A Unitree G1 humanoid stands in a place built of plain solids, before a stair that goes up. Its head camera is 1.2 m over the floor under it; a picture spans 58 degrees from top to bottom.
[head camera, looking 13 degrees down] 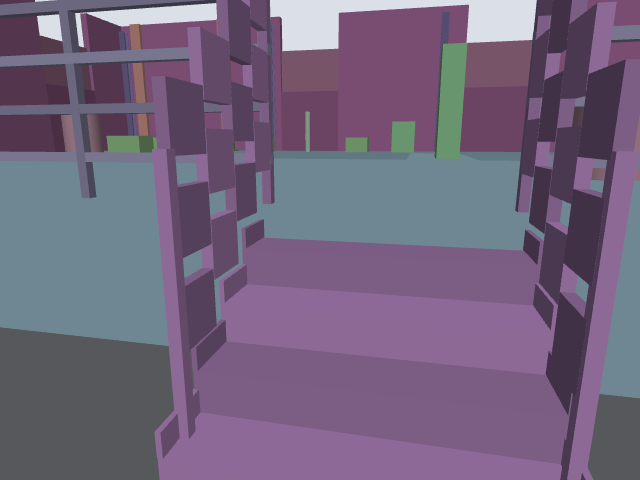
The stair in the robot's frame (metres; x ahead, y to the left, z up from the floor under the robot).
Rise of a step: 0.17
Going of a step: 0.26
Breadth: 1.32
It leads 12 degrees to the right of straight ahead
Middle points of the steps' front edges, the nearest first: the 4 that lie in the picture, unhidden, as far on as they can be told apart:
1.34 -0.16 0.35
1.60 -0.22 0.52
1.85 -0.27 0.70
2.11 -0.33 0.87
